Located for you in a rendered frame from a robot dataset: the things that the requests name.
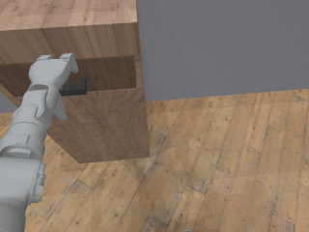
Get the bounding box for robot left hand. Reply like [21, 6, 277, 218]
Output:
[28, 53, 79, 121]

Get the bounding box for handle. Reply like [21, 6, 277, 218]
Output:
[59, 76, 88, 97]

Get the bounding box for cabinet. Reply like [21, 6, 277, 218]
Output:
[0, 0, 151, 164]

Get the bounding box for left robot forearm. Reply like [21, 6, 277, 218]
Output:
[0, 81, 60, 161]

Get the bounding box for drawer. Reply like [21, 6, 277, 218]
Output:
[0, 55, 137, 98]

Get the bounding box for robot left upper arm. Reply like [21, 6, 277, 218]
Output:
[0, 157, 46, 232]

